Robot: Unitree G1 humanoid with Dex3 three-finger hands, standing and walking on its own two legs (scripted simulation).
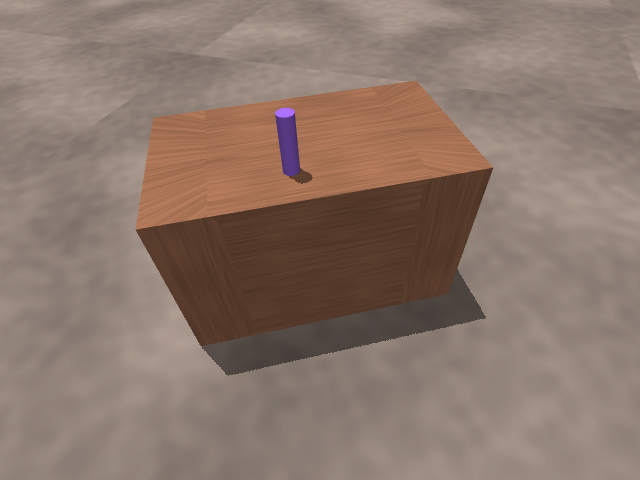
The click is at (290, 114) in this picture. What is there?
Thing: slim round
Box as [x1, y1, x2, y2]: [275, 108, 299, 175]
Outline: 281,108 275,112 282,168 285,174 293,175 299,171 294,111 290,108
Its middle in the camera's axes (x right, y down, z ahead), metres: -0.08 -0.25 +1.01
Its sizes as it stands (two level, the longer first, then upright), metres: 0.049 0.049 0.177
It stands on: a support 0.60 m high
